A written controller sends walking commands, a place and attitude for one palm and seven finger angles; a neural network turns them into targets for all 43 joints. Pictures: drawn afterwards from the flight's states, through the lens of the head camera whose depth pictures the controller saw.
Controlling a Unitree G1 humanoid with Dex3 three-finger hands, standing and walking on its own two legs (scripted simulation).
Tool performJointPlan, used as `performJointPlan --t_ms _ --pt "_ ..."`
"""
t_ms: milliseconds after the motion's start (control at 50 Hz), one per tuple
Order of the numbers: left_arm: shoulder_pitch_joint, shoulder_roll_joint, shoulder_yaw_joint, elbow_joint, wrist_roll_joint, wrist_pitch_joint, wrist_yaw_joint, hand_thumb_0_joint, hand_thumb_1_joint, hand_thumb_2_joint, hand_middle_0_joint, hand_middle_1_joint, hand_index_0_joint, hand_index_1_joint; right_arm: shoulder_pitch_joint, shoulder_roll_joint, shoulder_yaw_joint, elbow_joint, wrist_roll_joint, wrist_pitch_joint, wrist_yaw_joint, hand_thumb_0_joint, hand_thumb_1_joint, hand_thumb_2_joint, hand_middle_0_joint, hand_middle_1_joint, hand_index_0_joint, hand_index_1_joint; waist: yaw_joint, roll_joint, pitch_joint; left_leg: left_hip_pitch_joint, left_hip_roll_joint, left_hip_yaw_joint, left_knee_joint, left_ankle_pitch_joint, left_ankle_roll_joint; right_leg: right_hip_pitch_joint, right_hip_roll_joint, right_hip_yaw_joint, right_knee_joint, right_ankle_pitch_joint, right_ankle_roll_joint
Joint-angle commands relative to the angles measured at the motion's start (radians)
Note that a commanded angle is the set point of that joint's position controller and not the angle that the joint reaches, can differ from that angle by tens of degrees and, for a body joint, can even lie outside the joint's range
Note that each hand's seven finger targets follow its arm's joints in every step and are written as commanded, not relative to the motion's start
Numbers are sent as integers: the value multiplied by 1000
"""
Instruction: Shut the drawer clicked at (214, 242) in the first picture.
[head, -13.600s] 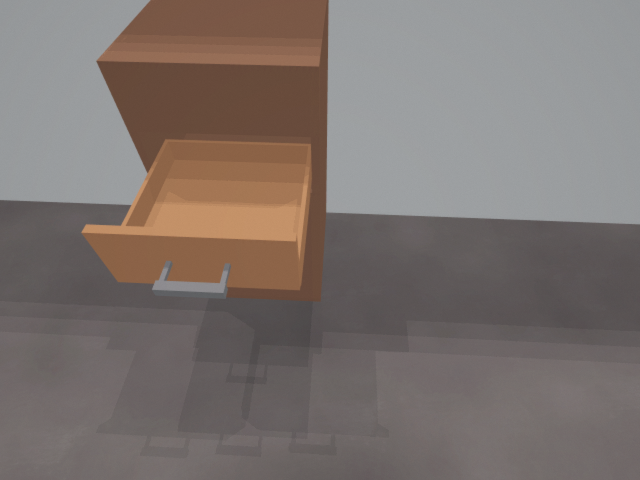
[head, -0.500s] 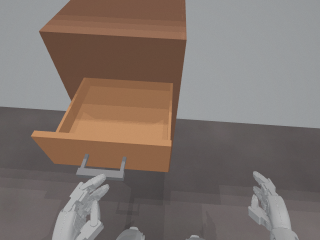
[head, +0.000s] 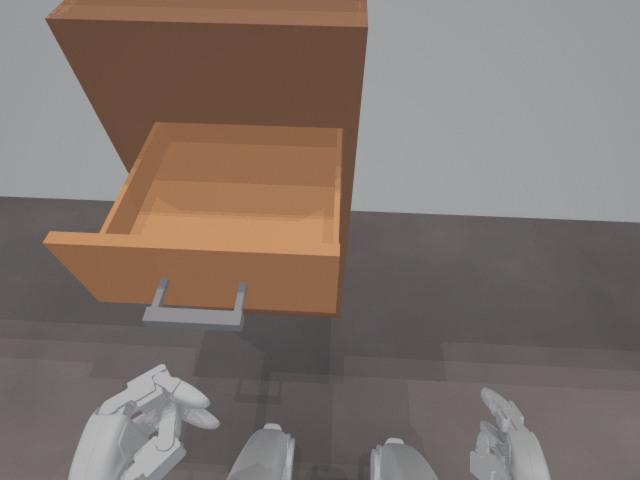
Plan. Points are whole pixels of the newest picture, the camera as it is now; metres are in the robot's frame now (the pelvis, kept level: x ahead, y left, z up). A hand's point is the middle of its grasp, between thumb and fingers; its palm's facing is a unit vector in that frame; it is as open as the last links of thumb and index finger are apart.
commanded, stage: raise the hand and make a fist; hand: left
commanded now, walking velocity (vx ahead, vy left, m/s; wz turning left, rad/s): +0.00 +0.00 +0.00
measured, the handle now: (198, 303) +0.35 +0.20 -0.02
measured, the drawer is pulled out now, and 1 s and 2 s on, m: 0.26 0.26 0.26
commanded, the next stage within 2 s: bring the fist close to the handle in 1.04 s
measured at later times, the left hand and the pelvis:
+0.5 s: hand (158, 466) +0.14 +0.16 +0.08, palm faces +0.05 -1.00 +0.00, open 3.2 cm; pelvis +0.01 +0.02 +0.00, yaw +0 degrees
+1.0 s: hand (151, 469) +0.14 +0.16 +0.08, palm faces +0.04 -1.00 +0.00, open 3.3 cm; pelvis +0.02 +0.02 +0.00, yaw +0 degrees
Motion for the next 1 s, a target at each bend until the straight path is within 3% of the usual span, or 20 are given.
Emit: performJointPlan --t_ms 0,20,120,160,320,380,440,480,520,580,620,660,840,880,900,980 --pt "157 59 39 -235 -1 -101 26 0 900 900 -1080 -1253 -1080 -1253 -150 -104 -57 -222 6 -72 -1 0 -900 -900 200 300 200 300 17 -77 -141 87 -25 21 -194 94 52 149 1 66 -265 -34 -3" --pt "154 61 35 -247 0 -107 29 0 900 900 -1100 -1275 -1100 -1275 -150 -106 -58 -224 6 -70 1 0 -900 -900 200 300 200 300 17 -50 -135 85 -26 21 -198 90 51 145 0 64 -260 -34 -4" --pt "212 64 27 -267 13 -122 42 0 900 900 -1200 -1383 -1200 -1383 -139 -110 -69 -238 6 -55 5 0 -900 -900 200 300 200 300 15 -44 -139 105 -23 17 -205 108 51 132 7 41 -238 19 -6" --pt "238 44 -8 -291 20 -122 40 0 900 900 -1240 -1427 -1240 -1427 -138 -110 -66 -255 6 -52 11 0 -900 -900 200 300 200 300 14 -15 -138 124 -23 18 -213 126 52 130 9 28 -228 53 -8" --pt "267 41 -47 -342 49 -85 56 0 900 900 -1400 -1600 -1400 -1600 -130 -108 -57 -299 3 -18 21 0 -900 -900 200 300 200 300 9 -25 -132 153 -17 0 -230 135 51 114 19 -4 -214 84 -6" --pt "289 62 -34 -353 55 -71 57 0 900 900 -1400 -1600 -1400 -1600 -137 -104 -53 -309 2 -7 20 0 -900 -900 200 300 200 300 19 -15 -141 153 -17 -1 -229 142 51 123 19 0 -216 94 -6" --pt "305 35 -62 -374 47 -64 43 0 900 900 -1400 -1600 -1400 -1600 -135 -98 -49 -321 4 -4 25 0 -900 -900 200 300 200 300 12 -26 -138 168 -19 -2 -233 153 52 133 20 -5 -222 110 -4" --pt "310 67 -30 -366 48 -57 41 0 900 900 -1400 -1600 -1400 -1600 -141 -98 -49 -318 7 -1 22 0 -900 -900 200 300 200 300 19 -33 -135 157 -17 -4 -230 161 52 139 21 -2 -222 117 -5" --pt "319 54 -44 -384 41 -61 30 0 900 900 -1400 -1600 -1400 -1600 -135 -95 -48 -321 8 -6 25 0 -900 -900 200 300 200 300 17 -8 -142 168 -19 -1 -228 170 51 139 18 -2 -223 124 -4" --pt "335 68 -25 -367 37 -57 26 0 900 900 -1400 -1600 -1400 -1600 -143 -94 -49 -319 9 -6 24 0 -900 -900 200 300 200 300 19 -40 -121 150 -19 -7 -230 162 52 142 21 -2 -230 116 -4" --pt "352 53 -37 -399 32 -63 19 0 900 900 -1400 -1600 -1400 -1600 -132 -97 -50 -326 10 -12 26 0 -900 -900 200 300 200 300 21 -17 -152 171 -20 -3 -229 181 52 145 19 -8 -220 130 -4" --pt "346 53 -36 -389 27 -67 18 0 900 900 -1400 -1600 -1400 -1600 -131 -96 -52 -322 12 -16 27 0 -900 -900 200 300 200 300 16 -26 -135 158 -22 -4 -226 169 52 138 19 -5 -225 117 -4" --pt "378 47 -64 -414 49 -66 50 0 900 900 -1400 -1600 -1400 -1600 -132 -98 -57 -334 11 -12 34 0 -900 -900 200 300 200 300 22 -12 -147 152 -22 -4 -232 153 49 130 19 -7 -213 92 -6" --pt "388 75 -27 -393 54 -60 66 0 900 900 -1400 -1600 -1400 -1600 -134 -97 -60 -331 14 0 29 0 -900 -900 200 300 200 300 29 -34 -130 139 -19 -4 -237 142 47 136 22 -5 -221 80 -8" --pt "396 46 -56 -411 56 -63 66 0 900 900 -1400 -1600 -1400 -1600 -131 -96 -58 -338 12 0 30 0 -900 -900 200 300 200 300 27 -19 -141 153 -21 0 -238 153 47 140 21 -9 -214 90 -7" --pt "383 51 -64 -410 58 -66 75 0 900 900 -1400 -1600 -1400 -1600 -134 -95 -57 -339 13 3 31 0 -900 -900 200 300 200 300 23 -22 -119 143 -21 -4 -241 130 48 131 21 -3 -227 70 -7"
